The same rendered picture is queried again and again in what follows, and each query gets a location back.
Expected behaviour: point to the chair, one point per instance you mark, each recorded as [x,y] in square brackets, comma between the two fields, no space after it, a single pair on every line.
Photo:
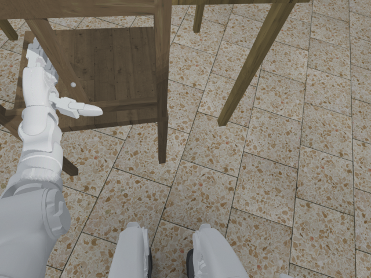
[123,71]

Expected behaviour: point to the robot left forearm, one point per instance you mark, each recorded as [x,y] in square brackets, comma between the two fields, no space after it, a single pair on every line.
[41,160]

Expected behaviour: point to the right robot shin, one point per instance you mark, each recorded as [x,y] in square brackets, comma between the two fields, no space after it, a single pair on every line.
[200,270]

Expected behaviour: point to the left robot upper arm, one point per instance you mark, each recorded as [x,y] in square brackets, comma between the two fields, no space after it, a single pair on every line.
[30,224]

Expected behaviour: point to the left robot hand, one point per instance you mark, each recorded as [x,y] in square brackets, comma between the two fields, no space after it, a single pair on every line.
[39,80]

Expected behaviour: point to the left robot thigh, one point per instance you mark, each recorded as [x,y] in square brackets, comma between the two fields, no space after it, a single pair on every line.
[131,250]

